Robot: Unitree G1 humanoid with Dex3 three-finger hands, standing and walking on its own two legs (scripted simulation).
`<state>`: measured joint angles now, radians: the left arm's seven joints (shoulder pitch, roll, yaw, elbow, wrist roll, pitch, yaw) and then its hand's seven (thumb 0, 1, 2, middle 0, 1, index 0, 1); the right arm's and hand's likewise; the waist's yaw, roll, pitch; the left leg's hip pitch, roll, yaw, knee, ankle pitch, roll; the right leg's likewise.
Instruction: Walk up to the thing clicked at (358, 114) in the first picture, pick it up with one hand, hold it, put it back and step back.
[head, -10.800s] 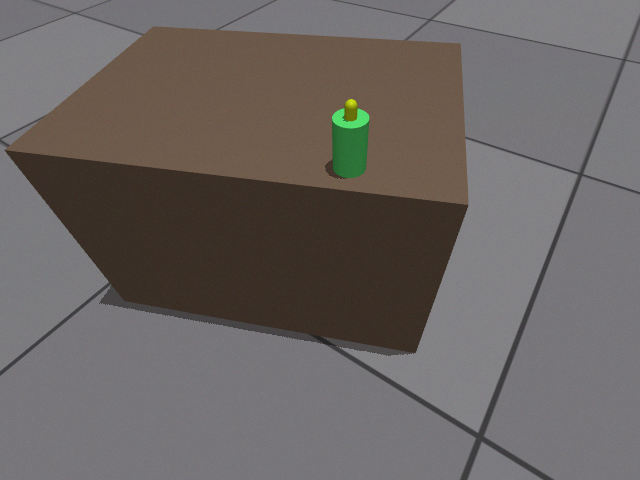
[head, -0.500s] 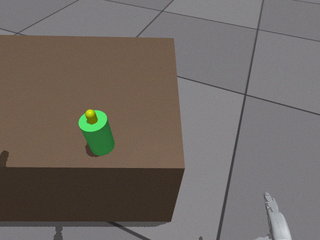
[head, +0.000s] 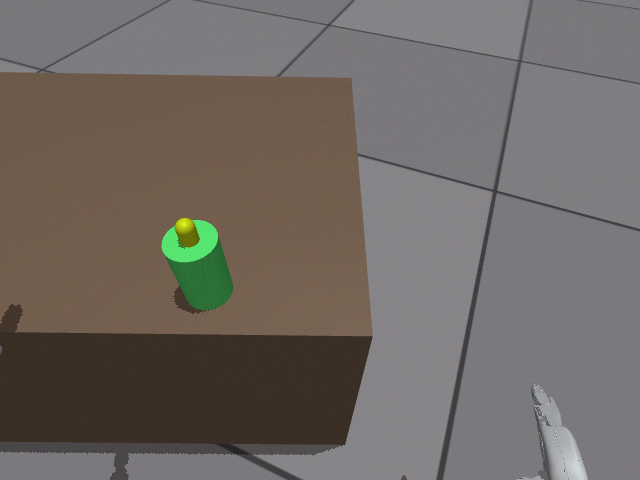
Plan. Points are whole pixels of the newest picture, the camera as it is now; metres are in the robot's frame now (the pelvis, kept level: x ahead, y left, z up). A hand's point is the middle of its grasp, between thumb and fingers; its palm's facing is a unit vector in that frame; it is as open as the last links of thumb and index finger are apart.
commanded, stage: approach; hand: left
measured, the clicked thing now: (197, 259) +0.41 +0.20 +0.02
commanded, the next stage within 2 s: close in in 0.48 s
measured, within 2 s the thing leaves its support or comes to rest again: neither
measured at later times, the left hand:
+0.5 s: hand (80, 309) +0.32 +0.32 +0.05, palm faces +0.10 -0.99 +0.06, open 17.3 cm
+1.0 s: hand (178, 289) +0.37 +0.22 +0.01, palm faces +0.13 -0.99 +0.04, open 17.3 cm
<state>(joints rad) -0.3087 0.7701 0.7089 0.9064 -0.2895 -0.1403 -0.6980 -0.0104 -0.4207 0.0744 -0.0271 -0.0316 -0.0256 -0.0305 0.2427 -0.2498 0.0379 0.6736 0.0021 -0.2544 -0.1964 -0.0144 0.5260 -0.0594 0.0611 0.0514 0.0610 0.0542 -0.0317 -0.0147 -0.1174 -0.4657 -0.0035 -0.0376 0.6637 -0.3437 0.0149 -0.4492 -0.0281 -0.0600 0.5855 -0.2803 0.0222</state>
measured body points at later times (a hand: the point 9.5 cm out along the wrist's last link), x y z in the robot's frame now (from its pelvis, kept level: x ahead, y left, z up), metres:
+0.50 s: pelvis -0.01 +0.00 -0.01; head +0.04 +0.02 +0.44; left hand +0.31 +0.37 +0.05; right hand +0.15 -0.26 -0.07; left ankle -0.01 +0.11 -0.72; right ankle +0.00 -0.14 -0.72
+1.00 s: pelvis -0.01 +0.00 -0.04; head +0.05 +0.02 +0.40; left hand +0.36 +0.28 +0.01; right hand +0.13 -0.27 -0.07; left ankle -0.01 +0.11 -0.72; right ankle +0.00 -0.14 -0.72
